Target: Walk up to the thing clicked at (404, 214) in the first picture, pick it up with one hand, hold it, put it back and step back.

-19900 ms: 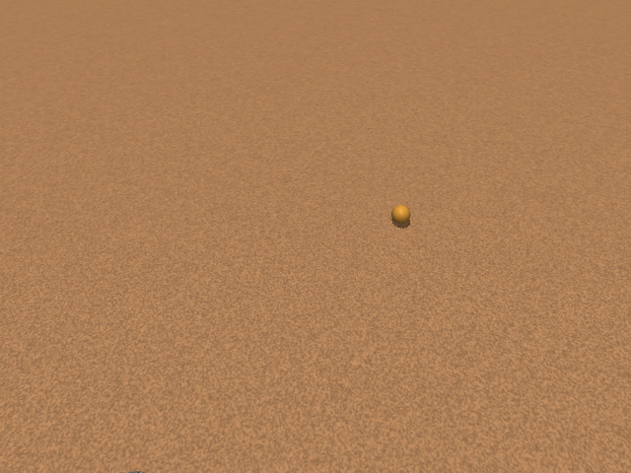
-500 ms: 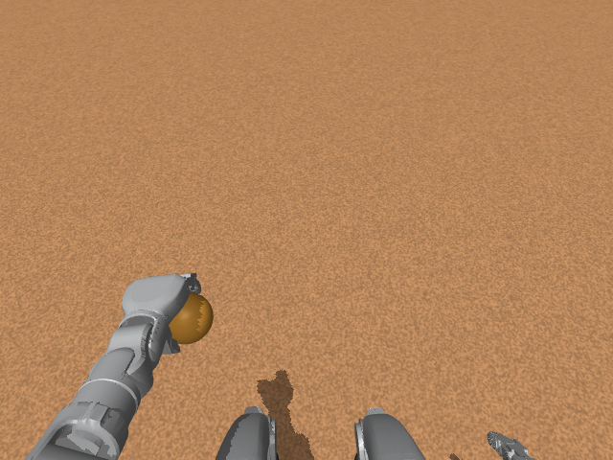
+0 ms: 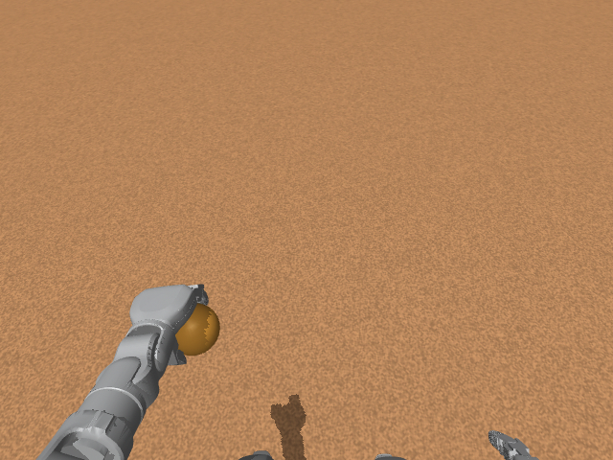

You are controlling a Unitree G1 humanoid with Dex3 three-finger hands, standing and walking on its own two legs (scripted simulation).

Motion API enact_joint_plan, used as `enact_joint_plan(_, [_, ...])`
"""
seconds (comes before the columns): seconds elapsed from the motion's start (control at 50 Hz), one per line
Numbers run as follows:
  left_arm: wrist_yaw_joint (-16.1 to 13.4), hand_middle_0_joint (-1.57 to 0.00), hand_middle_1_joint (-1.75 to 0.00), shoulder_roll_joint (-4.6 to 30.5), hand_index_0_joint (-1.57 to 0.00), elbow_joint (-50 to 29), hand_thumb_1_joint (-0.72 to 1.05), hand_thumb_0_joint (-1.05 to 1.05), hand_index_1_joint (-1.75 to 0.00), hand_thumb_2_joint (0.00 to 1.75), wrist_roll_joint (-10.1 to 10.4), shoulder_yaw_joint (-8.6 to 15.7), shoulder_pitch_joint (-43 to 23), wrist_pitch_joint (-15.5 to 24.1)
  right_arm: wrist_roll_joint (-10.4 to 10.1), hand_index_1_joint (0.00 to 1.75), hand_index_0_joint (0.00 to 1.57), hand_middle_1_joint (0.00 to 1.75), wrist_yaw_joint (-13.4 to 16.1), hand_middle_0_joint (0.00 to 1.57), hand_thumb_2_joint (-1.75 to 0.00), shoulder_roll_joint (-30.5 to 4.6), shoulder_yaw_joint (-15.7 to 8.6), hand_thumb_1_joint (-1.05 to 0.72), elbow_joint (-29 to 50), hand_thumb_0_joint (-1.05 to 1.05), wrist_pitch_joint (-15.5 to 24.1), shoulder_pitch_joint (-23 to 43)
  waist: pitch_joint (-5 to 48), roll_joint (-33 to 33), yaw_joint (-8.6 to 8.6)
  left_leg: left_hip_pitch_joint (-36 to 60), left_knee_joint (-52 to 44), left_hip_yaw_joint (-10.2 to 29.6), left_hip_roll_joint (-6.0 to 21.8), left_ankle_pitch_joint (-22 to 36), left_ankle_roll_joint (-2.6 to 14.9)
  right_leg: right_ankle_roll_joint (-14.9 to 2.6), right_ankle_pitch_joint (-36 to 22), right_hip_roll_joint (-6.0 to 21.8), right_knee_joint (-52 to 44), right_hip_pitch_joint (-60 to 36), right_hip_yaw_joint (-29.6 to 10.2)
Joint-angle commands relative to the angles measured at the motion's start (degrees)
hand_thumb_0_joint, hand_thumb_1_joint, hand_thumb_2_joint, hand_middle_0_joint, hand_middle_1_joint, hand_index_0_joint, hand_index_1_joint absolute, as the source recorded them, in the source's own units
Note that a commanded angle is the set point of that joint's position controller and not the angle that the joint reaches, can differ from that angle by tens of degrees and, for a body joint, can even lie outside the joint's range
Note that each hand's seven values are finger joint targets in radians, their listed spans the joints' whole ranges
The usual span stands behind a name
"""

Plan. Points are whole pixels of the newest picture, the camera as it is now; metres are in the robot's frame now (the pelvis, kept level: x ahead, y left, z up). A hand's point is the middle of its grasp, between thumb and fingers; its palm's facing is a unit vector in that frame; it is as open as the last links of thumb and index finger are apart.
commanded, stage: hold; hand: left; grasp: from above
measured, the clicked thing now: (194, 329) +0.33 +0.20 -0.10
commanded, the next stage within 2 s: crouch in 1.94 s
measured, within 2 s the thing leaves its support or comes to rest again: neither
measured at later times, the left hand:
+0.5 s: hand (171, 323) +0.31 +0.21 -0.03, palm faces -0.45 -0.05 -0.89, open 10.5 cm
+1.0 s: hand (167, 330) +0.29 +0.21 -0.01, palm faces -0.45 -0.05 -0.89, open 10.5 cm
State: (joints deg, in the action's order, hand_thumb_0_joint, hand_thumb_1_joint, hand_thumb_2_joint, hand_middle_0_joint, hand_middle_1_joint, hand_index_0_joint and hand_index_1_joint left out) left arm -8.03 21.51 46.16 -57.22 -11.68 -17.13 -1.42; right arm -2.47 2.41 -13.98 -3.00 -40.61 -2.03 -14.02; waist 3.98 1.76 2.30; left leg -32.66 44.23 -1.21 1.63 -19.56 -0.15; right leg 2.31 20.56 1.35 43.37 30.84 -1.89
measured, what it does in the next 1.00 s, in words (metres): stands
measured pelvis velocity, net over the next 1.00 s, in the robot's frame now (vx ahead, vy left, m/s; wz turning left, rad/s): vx -0.01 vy -0.01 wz -0.01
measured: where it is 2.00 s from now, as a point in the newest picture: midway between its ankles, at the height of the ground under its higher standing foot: outside the picture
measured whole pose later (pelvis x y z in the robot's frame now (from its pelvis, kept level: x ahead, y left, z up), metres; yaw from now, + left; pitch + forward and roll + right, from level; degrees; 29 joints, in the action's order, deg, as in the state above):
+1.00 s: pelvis -0.01 -0.01 +0.02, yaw -1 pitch +1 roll +0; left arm 1.4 22.9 37.1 -56.6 -12.6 -14.3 -0.3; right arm -3.8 3.1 -14.7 -1.9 -38.0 -4.0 -11.2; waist 0.5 2.7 0.1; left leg -18.2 30.6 -2.0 1.6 -13.2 -0.6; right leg 1.7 14.9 1.3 31.6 17.7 -2.4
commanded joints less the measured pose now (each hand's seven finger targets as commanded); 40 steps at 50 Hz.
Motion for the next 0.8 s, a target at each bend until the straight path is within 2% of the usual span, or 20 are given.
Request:
enact_joint_plan(0.0, [-1.36, -1.10, -0.49, 12.52, -1.01, -12.12, 0.50, 0.00, -0.59, 0.86, -0.17, 5.16, -19.60, 0.01, 0.07, 0.30, 0.20, 0.30, 0.57, 0.20, -0.91, -8.64, -2.94, -0.91, 6.11, 0.00, 1.88, 0.34, 17.35, 0.85, -0.06, 14.98, -7.66, -0.16, -2.01, 13.96, -0.17, -2.49, -13.48, -3.26, -7.79, -6.50, 1.85])
enact_joint_plan(0.04, [-0.46, -1.07, -0.53, 11.40, -0.99, -11.96, 0.51, 0.00, -0.61, 0.85, -0.13, 4.19, -18.80, -0.27, 0.05, 0.30, 0.20, 0.30, 0.52, 0.20, -0.90, -8.57, -2.80, -0.91, 6.06, 0.00, 1.74, 0.53, 16.98, 0.30, -0.06, 15.94, -7.91, -0.20, -2.03, 15.95, -0.12, -2.36, -15.28, -3.21, -8.28, -7.53, 1.84])
enact_joint_plan(0.08, [0.36, -1.05, -0.55, 11.85, -0.99, -12.09, 0.53, 0.00, -0.62, 0.83, -0.04, 4.36, -18.90, -0.18, -0.16, 0.30, 0.20, 0.30, 0.52, 0.20, -0.90, -8.58, -2.79, -0.91, 6.43, 0.00, 1.56, 1.02, 15.68, 0.34, -0.53, 16.08, -8.91, -0.24, -1.98, 15.77, -0.14, -2.46, -14.90, -3.36, -8.86, -7.87, 1.95])
enact_joint_plan(0.12, [1.33, -1.04, -0.56, 10.52, -0.98, -11.78, 0.52, 0.00, -0.62, 0.81, 0.16, 3.53, -17.70, -0.13, -0.23, 0.30, 0.20, 0.30, 0.40, 0.20, -0.90, -8.39, -2.68, -0.91, 6.83, 0.00, 1.44, 1.10, 14.78, -0.47, -0.48, 16.06, -9.51, -0.38, -2.01, 15.55, -0.06, -2.50, -14.88, -3.35, -9.41, -8.34, 1.83])
enact_joint_plan(0.18, [2.62, -1.06, -0.55, 12.09, -0.99, -12.50, 0.52, 0.00, -0.61, 0.83, 0.31, 4.68, -16.05, -0.09, -0.37, 0.30, 0.20, 0.30, 0.36, 0.20, -0.90, -8.64, -2.77, -0.91, 7.35, 0.00, 1.26, 1.64, 14.79, -0.66, -1.24, 16.47, -9.83, -0.76, -2.11, 17.30, 0.03, -2.46, -16.27, -3.34, -9.91, -10.30, 1.78])
enact_joint_plan(0.24, [3.74, -1.06, -0.58, 11.57, -0.99, -13.57, 0.53, 0.00, -0.64, 0.85, 0.29, 4.10, -16.73, 0.09, -0.35, 0.30, 0.20, 0.30, 0.38, 0.20, -0.91, -8.40, -2.53, -0.91, 7.90, 0.00, 0.99, 1.97, 13.98, -0.21, -1.16, 17.08, -10.61, -0.66, -1.94, 17.70, 0.03, -2.51, -16.53, -3.47, -10.51, -10.74, 1.75])
enact_joint_plan(0.34, [4.36, -1.04, -0.55, 13.37, -0.98, -16.08, 0.51, 0.00, -0.61, 0.81, 0.05, 5.52, -17.62, 0.68, -0.48, 0.30, 0.20, 0.30, 0.45, 0.20, -0.91, -8.60, -2.51, -0.91, 8.97, 0.00, 0.60, 3.12, 13.95, -0.14, -1.97, 18.44, -11.90, -0.87, -2.01, 17.59, 0.13, -2.46, -16.38, -3.38, -11.79, -12.02, 1.68])
enact_joint_plan(0.36, [4.41, -1.06, -0.54, 12.46, -0.99, -15.08, 0.51, 0.00, -0.62, 0.85, -0.20, 4.81, -16.77, 0.56, -0.41, 0.30, 0.20, 0.30, 0.44, 0.20, -0.91, -8.50, -2.31, -0.91, 9.04, 0.00, 0.55, 3.10, 13.09, -1.21, -1.22, 18.28, -11.94, -0.96, -2.10, 17.14, 0.41, -2.32, -16.37, -3.33, -12.23, -11.54, 1.44])
enact_joint_plan(0.38, [4.41, -1.06, -0.54, 11.94, -0.99, -16.60, 0.53, 0.00, -0.61, 0.84, 0.11, 4.43, -17.52, 0.62, -0.48, 0.30, 0.20, 0.30, 0.40, 0.20, -0.91, -8.33, -2.20, -0.91, 9.22, 0.00, 0.62, 3.59, 13.30, -1.11, -1.59, 18.60, -12.14, -1.00, -2.20, 16.85, 0.41, -2.23, -16.23, -3.20, -12.41, -12.23, 1.34])
enact_joint_plan(0.4, [4.25, -1.06, -0.54, 12.98, -0.99, -15.60, 0.52, 0.00, -0.61, 0.85, -0.07, 5.62, -16.26, 0.49, -0.49, 0.30, 0.20, 0.30, 0.40, 0.20, -0.91, -8.61, -2.26, -0.91, 9.15, 0.00, 0.60, 3.48, 13.22, -1.00, -1.70, 18.70, -12.35, -1.15, -2.30, 17.14, 0.40, -2.24, -16.41, -3.11, -12.61, -12.77, 1.35])
enact_joint_plan(0.48, [4.39, -1.04, -0.59, 13.05, -0.99, -16.15, 0.52, 0.00, -0.64, 0.83, -0.42, 5.68, -16.99, 0.45, -0.39, 0.30, 0.20, 0.30, 0.42, 0.20, -0.91, -8.48, -2.27, -0.91, 9.11, 0.00, 0.37, 3.56, 13.40, -0.38, -1.67, 19.80, -13.19, -1.15, -2.04, 17.34, 0.42, -2.32, -16.40, -3.24, -13.16, -12.91, 1.46])
enact_joint_plan(0.52, [4.45, -1.05, -0.57, 12.25, -1.00, -16.40, 0.54, 0.00, -0.64, 0.83, -0.30, 4.85, -16.86, 0.37, -0.52, 0.30, 0.20, 0.30, 0.38, 0.20, -0.91, -8.40, -2.10, -0.91, 9.36, 0.00, 0.34, 4.02, 12.92, -1.41, -1.50, 19.89, -13.50, -1.25, -2.30, 16.89, 0.63, -2.11, -16.34, -3.07, -13.78, -13.26, 1.29])
enact_joint_plan(0.54, [4.60, -1.06, -0.56, 12.60, -1.00, -17.46, 0.53, 0.00, -0.63, 0.85, -0.18, 5.00, -17.53, 0.43, -0.59, 0.30, 0.20, 0.30, 0.39, 0.20, -0.91, -8.23, -2.04, -0.91, 9.52, 0.00, 0.33, 4.59, 12.85, -0.62, -2.07, 20.00, -13.84, -1.48, -2.36, 16.45, 0.62, -2.15, -15.95, -2.93, -14.18, -13.60, 1.25])
enact_joint_plan(0.6, [5.18, -1.05, -0.59, 12.05, -1.00, -16.32, 0.55, 0.00, -0.64, 0.82, 0.66, 4.64, -16.59, 0.30, -0.52, 0.30, 0.20, 0.30, 0.46, 0.20, -0.91, -8.39, -1.99, -0.91, 9.39, 0.00, 0.29, 4.79, 11.90, -1.23, -1.50, 20.05, -14.68, -1.33, -2.11, 15.09, 0.66, -2.11, -14.47, -3.10, -14.85, -13.60, 1.41])
enact_joint_plan(0.62, [5.35, -1.04, -0.59, 12.22, -0.99, -17.74, 0.53, 0.00, -0.64, 0.83, 0.78, 4.56, -17.20, 0.46, -0.70, 0.30, 0.20, 0.30, 0.51, 0.20, -0.91, -8.27, -1.89, -0.91, 9.81, 0.00, 0.36, 5.56, 11.44, -0.21, -1.99, 20.35, -15.23, -1.29, -2.17, 14.46, 0.45, -2.33, -13.56, -3.08, -15.09, -13.34, 1.45])
enact_joint_plan(0.64, [5.64, -1.04, -0.59, 12.01, -0.99, -16.51, 0.53, 0.00, -0.64, 0.82, 0.24, 4.33, -15.85, 0.34, -0.73, 0.30, 0.20, 0.30, 0.57, 0.20, -0.91, -8.20, -1.76, -0.91, 9.83, 0.00, 0.33, 5.50, 10.77, -1.10, -1.92, 20.01, -15.36, -1.32, -2.27, 13.78, 0.64, -2.24, -12.96, -2.95, -15.59, -13.13, 1.34])
enact_joint_plan(0.66, [5.80, -1.05, -0.57, 13.19, -0.99, -18.90, 0.53, 0.00, -0.63, 0.82, 0.49, 5.25, -17.13, 0.64, -0.79, 0.30, 0.20, 0.30, 0.68, 0.20, -0.91, -8.24, -1.83, -0.91, 10.06, 0.00, 0.35, 6.00, 11.74, -0.80, -2.42, 20.71, -15.52, -1.47, -2.31, 13.50, 0.66, -2.21, -12.62, -2.91, -15.89, -13.68, 1.25])
enact_joint_plan(0.68, [5.86, -1.05, -0.56, 12.98, -0.99, -16.92, 0.52, 0.00, -0.62, 0.83, 0.24, 5.26, -15.43, 0.40, -0.68, 0.30, 0.20, 0.30, 0.72, 0.20, -0.91, -8.19, -1.70, -0.91, 9.87, 0.00, 0.29, 6.21, 11.29, -1.80, -2.26, 20.58, -15.54, -1.58, -2.49, 13.61, 0.88, -2.00, -12.87, -2.76, -16.26, -13.97, 1.12])
enact_joint_plan(0.72, [6.34, -1.04, -0.58, 12.05, -0.99, -18.46, 0.54, 0.00, -0.63, 0.82, 0.78, 4.06, -17.02, 0.56, -0.74, 0.30, 0.20, 0.30, 0.79, 0.20, -0.91, -8.00, -1.51, -0.91, 10.09, 0.00, 0.43, 6.49, 10.96, -1.92, -1.75, 20.85, -15.79, -1.52, -2.42, 13.29, 0.98, -1.90, -12.85, -2.75, -16.65, -13.84, 1.10])
enact_joint_plan(0.78, [6.55, -1.05, -0.56, 13.44, -0.99, -18.50, 0.53, 0.00, -0.62, 0.82, 1.02, 5.62, -16.23, 0.77, -0.87, 0.30, 0.20, 0.30, 0.92, 0.20, -0.91, -8.23, -1.50, -0.91, 10.26, 0.00, 0.48, 6.78, 10.77, -1.76, -2.26, 21.12, -16.55, -1.68, -2.49, 12.15, 0.93, -2.02, -11.54, -2.64, -17.15, -14.31, 0.95])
